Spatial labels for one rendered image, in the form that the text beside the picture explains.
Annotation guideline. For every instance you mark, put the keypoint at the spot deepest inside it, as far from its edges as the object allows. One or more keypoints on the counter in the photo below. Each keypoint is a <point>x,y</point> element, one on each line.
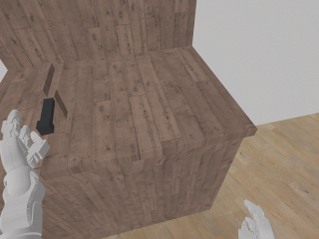
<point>144,131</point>

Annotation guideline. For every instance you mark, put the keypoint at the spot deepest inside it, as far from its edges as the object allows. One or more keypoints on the tap lever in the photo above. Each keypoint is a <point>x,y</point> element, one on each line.
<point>45,124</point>

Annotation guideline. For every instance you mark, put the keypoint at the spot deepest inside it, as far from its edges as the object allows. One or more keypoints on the right robot hand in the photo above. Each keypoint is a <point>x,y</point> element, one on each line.
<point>261,228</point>

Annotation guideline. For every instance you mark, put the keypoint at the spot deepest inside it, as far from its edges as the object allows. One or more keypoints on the left robot hand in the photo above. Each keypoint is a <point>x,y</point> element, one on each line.
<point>15,147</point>

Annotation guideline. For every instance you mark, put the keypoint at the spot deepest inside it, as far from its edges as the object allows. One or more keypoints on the left robot forearm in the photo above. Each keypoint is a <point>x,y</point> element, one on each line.
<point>22,215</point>

